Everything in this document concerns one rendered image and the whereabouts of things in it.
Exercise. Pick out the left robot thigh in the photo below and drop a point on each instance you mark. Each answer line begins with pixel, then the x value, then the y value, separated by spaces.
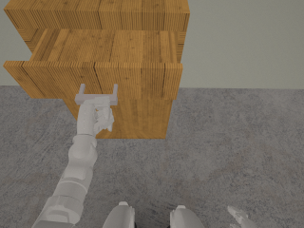
pixel 122 216

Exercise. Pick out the cabinet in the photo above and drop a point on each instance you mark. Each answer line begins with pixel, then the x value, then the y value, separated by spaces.
pixel 133 118

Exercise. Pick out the drawer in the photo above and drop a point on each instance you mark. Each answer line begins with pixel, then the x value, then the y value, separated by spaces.
pixel 143 63

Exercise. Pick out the right robot hand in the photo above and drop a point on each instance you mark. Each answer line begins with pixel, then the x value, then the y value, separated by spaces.
pixel 241 217

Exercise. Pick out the left robot hand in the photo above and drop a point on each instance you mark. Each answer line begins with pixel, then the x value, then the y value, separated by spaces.
pixel 90 121

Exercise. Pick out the robot thigh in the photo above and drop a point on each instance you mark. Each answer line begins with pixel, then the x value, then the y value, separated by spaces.
pixel 122 216
pixel 184 218

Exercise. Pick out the right robot thigh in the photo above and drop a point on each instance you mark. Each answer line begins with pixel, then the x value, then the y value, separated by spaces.
pixel 184 218

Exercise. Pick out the handle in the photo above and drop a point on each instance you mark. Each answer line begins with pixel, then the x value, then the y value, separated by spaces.
pixel 81 97

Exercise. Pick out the left robot forearm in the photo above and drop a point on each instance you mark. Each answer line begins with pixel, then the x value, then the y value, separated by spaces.
pixel 66 203

